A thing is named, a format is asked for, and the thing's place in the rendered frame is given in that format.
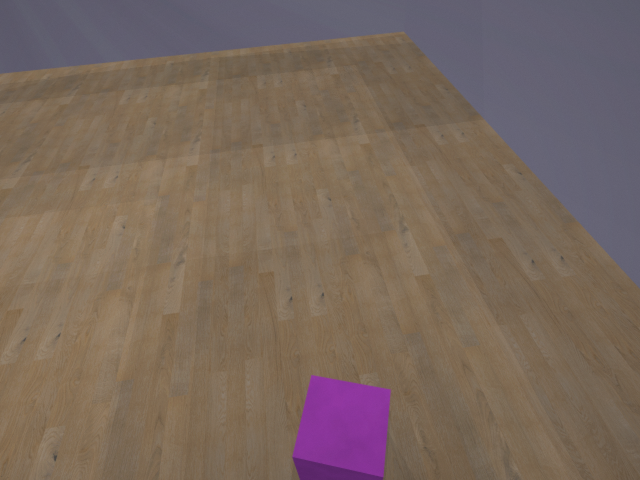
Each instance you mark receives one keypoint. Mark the carton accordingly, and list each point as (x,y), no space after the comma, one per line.
(343,431)

